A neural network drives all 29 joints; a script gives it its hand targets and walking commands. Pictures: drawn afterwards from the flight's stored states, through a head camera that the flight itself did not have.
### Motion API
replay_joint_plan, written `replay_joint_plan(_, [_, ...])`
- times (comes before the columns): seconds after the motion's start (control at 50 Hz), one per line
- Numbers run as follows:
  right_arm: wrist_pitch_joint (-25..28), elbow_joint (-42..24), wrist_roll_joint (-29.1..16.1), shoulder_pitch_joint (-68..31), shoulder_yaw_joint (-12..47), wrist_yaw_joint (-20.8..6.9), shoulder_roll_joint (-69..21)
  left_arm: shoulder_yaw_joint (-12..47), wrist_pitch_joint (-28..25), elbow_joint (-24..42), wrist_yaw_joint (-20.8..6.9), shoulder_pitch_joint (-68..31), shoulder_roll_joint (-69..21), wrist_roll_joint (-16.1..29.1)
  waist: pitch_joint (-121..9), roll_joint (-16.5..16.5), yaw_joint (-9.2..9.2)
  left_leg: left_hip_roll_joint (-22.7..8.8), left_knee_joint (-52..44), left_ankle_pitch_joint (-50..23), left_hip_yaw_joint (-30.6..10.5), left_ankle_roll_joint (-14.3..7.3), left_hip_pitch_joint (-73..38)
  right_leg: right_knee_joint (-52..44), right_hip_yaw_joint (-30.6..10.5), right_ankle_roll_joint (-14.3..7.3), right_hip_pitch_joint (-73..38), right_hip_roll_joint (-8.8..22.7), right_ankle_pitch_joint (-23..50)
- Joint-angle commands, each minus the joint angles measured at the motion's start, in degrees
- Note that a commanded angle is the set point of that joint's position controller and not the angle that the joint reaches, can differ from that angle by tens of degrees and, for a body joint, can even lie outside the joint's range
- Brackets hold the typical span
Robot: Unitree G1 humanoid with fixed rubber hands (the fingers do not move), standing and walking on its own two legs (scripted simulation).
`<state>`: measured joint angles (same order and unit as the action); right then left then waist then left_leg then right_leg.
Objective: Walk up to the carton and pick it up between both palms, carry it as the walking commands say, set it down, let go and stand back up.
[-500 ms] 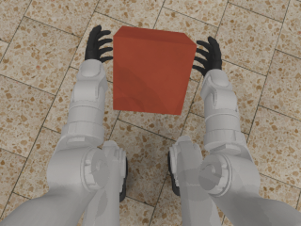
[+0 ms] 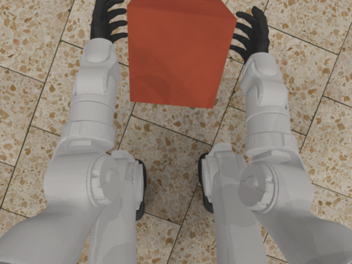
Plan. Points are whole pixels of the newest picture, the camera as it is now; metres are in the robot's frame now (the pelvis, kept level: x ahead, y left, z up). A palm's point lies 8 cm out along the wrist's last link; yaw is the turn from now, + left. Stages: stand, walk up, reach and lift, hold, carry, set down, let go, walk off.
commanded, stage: set down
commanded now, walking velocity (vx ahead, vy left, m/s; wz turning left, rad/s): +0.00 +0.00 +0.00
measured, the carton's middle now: (176, 49) +0.55 -0.03 -0.24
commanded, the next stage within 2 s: none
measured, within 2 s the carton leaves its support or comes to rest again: neither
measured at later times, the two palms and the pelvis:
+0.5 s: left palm (112, 39) +0.56 +0.11 -0.19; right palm (243, 51) +0.52 -0.18 -0.19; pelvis +0.00 +0.00 -0.05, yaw +0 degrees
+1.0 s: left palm (112, 34) +0.57 +0.11 -0.20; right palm (244, 45) +0.54 -0.18 -0.20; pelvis +0.00 +0.00 -0.06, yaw +0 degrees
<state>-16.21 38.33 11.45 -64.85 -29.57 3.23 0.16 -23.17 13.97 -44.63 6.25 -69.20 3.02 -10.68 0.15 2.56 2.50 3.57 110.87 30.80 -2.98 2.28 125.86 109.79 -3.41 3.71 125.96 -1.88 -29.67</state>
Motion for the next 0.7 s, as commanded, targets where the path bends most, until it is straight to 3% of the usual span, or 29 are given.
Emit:
replay_joint_plan(0.0, [1.74,0.99,-6.58,-34.63,31.69,-14.01,-48.77,26.02,-0.43,-2.91,-14.36,-30.10,-54.29,7.50,-63.40,-1.60,3.48,6.89,-7.93,-13.80,6.06,-0.67,-28.73,-7.04,8.97,-1.11,-33.11,-6.61,17.10])
replay_joint_plan(0.04, [2.22,1.22,-8.01,-36.31,32.12,-13.90,-48.59,26.85,-0.67,-2.85,-13.99,-30.26,-53.66,7.50,-63.50,0.22,1.75,6.90,-6.79,-15.93,6.85,-0.55,-29.45,-5.89,8.65,-1.11,-32.64,-6.09,18.20])
replay_joint_plan(0.06, [2.54,1.23,-7.65,-37.09,32.65,-13.98,-47.13,27.17,-0.94,-2.55,-13.91,-30.97,-52.81,8.20,-62.90,-1.47,2.69,6.79,-6.17,-15.96,5.94,-0.91,-28.28,-4.82,8.63,-1.08,-31.77,-6.11,18.09])
replay_joint_plan(0.08, [2.45,3.56,-7.42,-34.51,31.09,-14.00,-47.62,27.77,-0.93,-3.61,-13.77,-31.21,-53.72,7.96,-61.68,1.63,2.67,6.92,-6.42,-15.33,6.46,-0.63,-29.15,-4.75,8.59,-1.80,-30.54,-6.03,17.46])
replay_joint_plan(0.1, [3.06,0.05,-8.86,-36.58,32.74,-13.93,-46.29,28.71,-1.32,-1.82,-13.62,-31.47,-52.51,8.74,-62.96,1.36,2.16,6.52,-5.79,-16.32,5.54,-0.76,-31.17,-3.63,8.79,-1.24,-30.09,-5.97,17.67])
replay_joint_plan(0.12, [3.30,0.19,-9.08,-37.81,33.03,-13.84,-45.32,28.51,-1.54,-2.07,-13.49,-31.39,-52.22,9.22,-64.91,0.75,3.02,6.37,-4.87,-17.09,5.99,-0.49,-31.73,-3.88,8.61,-1.16,-31.82,-5.82,18.62])
replay_joint_plan(0.14, [3.31,1.11,-9.58,-37.31,33.61,-13.78,-45.94,28.97,-1.68,-1.76,-13.45,-33.11,-52.16,10.07,-63.12,0.55,2.47,6.60,-3.89,-16.86,6.72,-0.25,-28.85,-3.68,8.35,-1.65,-32.33,-5.76,18.53])
replay_joint_plan(0.16, [3.65,1.20,-9.56,-37.51,33.40,-13.54,-44.58,29.57,-1.44,-3.49,-13.41,-32.50,-51.59,9.58,-62.44,2.68,2.19,6.13,-4.37,-15.52,6.60,-0.62,-29.71,-2.74,8.47,-1.39,-31.01,-5.74,17.74])
replay_joint_plan(0.18, [3.65,1.42,-9.13,-38.80,32.54,-13.63,-43.37,29.55,-1.72,-2.04,-13.35,-34.13,-51.74,10.35,-60.88,1.77,4.15,6.21,-3.95,-15.48,5.47,-0.66,-29.25,-2.12,9.24,-1.45,-28.85,-5.36,17.10])
replay_joint_plan(0.2, [3.79,2.52,-9.29,-37.98,32.95,-13.62,-44.63,29.83,-1.98,-2.33,-13.17,-34.20,-51.33,10.39,-60.97,2.13,3.18,6.44,-3.39,-16.21,6.72,-0.27,-29.66,-2.43,8.81,-1.55,-29.88,-5.34,17.45])
replay_joint_plan(0.24, [4.02,1.16,-9.93,-39.93,33.18,-13.75,-42.78,29.85,-2.01,-2.95,-13.11,-35.96,-49.85,10.86,-60.27,1.60,2.99,6.05,-2.06,-16.14,6.51,-0.49,-28.60,-1.41,8.27,-1.57,-29.74,-5.16,18.03])
replay_joint_plan(0.28, [3.92,1.69,-9.83,-40.52,33.58,-13.74,-41.52,29.54,-2.17,-3.67,-13.15,-35.11,-49.03,11.86,-60.03,-0.63,3.97,6.32,-0.96,-15.51,6.52,-0.58,-27.37,-0.81,8.83,-1.51,-29.95,-4.96,17.10])
replay_joint_plan(0.3, [4.09,1.73,-10.89,-41.65,33.67,-13.63,-42.27,30.37,-2.06,-4.23,-13.12,-35.70,-48.93,12.08,-60.49,1.07,3.38,6.01,-1.43,-15.33,6.14,-0.82,-29.28,0.14,8.95,-1.49,-30.58,-4.53,16.95])
replay_joint_plan(0.32, [4.13,1.93,-11.01,-42.14,33.89,-13.44,-40.36,29.60,-2.04,-5.02,-13.09,-35.49,-48.03,12.18,-60.54,0.34,3.05,5.69,0.04,-15.78,6.13,-0.90,-28.92,1.02,9.02,-1.29,-30.98,-4.40,17.60])
replay_joint_plan(0.34, [4.36,1.18,-11.37,-42.47,33.87,-13.43,-41.96,30.89,-2.24,-3.00,-13.02,-37.96,-48.69,13.01,-61.78,0.27,3.91,5.91,0.56,-16.12,6.12,-0.75,-29.09,1.18,8.70,-1.60,-31.88,-4.78,18.44])
replay_joint_plan(0.36, [4.18,2.52,-12.36,-41.87,34.52,-13.36,-41.73,31.01,-2.33,-3.67,-12.87,-37.55,-47.24,12.90,-60.89,1.09,2.22,6.10,0.32,-15.86,7.15,-0.50,-29.61,1.33,8.74,-1.56,-32.41,-4.59,18.23])
replay_joint_plan(0.38, [3.95,4.12,-12.60,-40.91,33.48,-13.45,-42.16,31.38,-2.72,-2.62,-12.54,-38.65,-46.47,12.87,-60.13,2.87,2.27,6.07,0.42,-14.99,7.31,-0.41,-29.75,2.38,8.64,-1.63,-30.91,-4.64,17.05])
replay_joint_plan(0.4, [4.04,3.47,-12.86,-40.93,33.94,-13.70,-42.22,30.44,-2.72,-3.92,-12.74,-36.97,-47.31,13.28,-59.19,1.57,2.64,5.81,0.77,-15.63,6.87,-0.65,-29.05,2.29,8.68,-1.44,-30.57,-4.56,17.92])
replay_joint_plan(0.42, [4.07,4.60,-12.86,-41.73,32.73,-13.77,-40.53,29.77,-2.48,-4.83,-12.82,-37.05,-46.99,12.05,-56.83,3.60,2.23,5.63,1.03,-14.19,7.28,-0.84,-28.92,2.68,9.09,-1.46,-28.50,-4.59,16.15])
replay_joint_plan(0.44, [3.73,6.29,-11.50,-39.58,32.01,-14.00,-41.27,27.89,-2.43,-6.26,-13.01,-35.90,-46.68,11.83,-53.97,1.06,2.35,6.35,0.78,-13.43,6.83,-0.69,-25.89,2.33,9.13,-1.49,-28.15,-4.61,15.51])
replay_joint_plan(0.48, [3.41,8.65,-10.06,-38.98,29.27,-14.73,-41.49,26.41,-2.14,-9.08,-13.42,-34.30,-48.03,10.65,-48.74,1.92,2.89,6.36,0.77,-13.45,5.91,-0.85,-24.94,2.75,8.94,-2.19,-24.69,-4.57,14.68])
replay_joint_plan(0.5, [3.26,9.16,-8.49,-37.50,27.37,-15.13,-39.34,24.71,-1.85,-10.59,-13.63,-34.45,-47.23,10.00,-45.97,2.29,4.17,6.01,0.79,-10.92,5.62,-1.04,-23.03,2.49,8.88,-2.30,-22.09,-4.50,13.07])
replay_joint_plan(0.52, [3.04,10.08,-7.56,-36.80,25.93,-15.47,-39.33,24.63,-1.77,-10.87,-13.79,-35.02,-45.77,9.16,-45.30,3.82,3.53,5.83,0.57,-11.05,5.79,-0.83,-22.68,2.66,8.14,-2.54,-21.64,-4.40,12.97])
replay_joint_plan(0.54, [2.99,10.82,-6.87,-36.62,25.18,-15.55,-39.62,22.86,-1.65,-12.88,-13.84,-33.48,-46.03,8.16,-43.97,2.14,2.83,6.33,0.29,-10.13,6.05,-1.14,-22.58,2.38,8.96,-2.11,-21.70,-4.56,11.51])
replay_joint_plan(0.56, [3.01,11.48,-6.06,-36.46,24.41,-15.81,-37.96,22.11,-1.66,-13.55,-14.06,-32.44,-45.45,7.99,-43.18,1.88,3.49,6.06,0.29,-10.71,6.25,-1.12,-22.62,1.86,9.29,-2.04,-21.39,-4.21,11.59])
replay_joint_plan(0.62, [2.42,12.27,-5.97,-36.19,23.56,-16.28,-39.34,20.79,-1.55,-14.20,-14.20,-33.65,-42.97,6.74,-43.10,1.82,2.39,5.99,0.63,-8.97,6.09,-1.72,-20.92,2.32,8.19,-2.04,-21.58,-4.50,10.25])
replay_joint_plan(0.64, [2.24,12.84,-4.97,-34.18,22.29,-16.26,-36.95,20.78,-1.45,-13.95,-14.32,-32.68,-43.00,7.23,-42.03,1.52,4.20,5.95,0.56,-8.85,5.98,-1.39,-20.03,2.26,8.73,-2.16,-20.88,-4.20,10.39])
replay_joint_plan(0.68, [2.41,12.52,-5.36,-34.97,21.81,-16.28,-37.11,20.49,-1.20,-14.59,-14.35,-33.17,-42.81,6.91,-42.11,2.47,3.53,5.60,1.17,-8.85,5.94,-1.45,-20.80,2.68,8.66,-2.46,-21.02,-4.15,10.39])
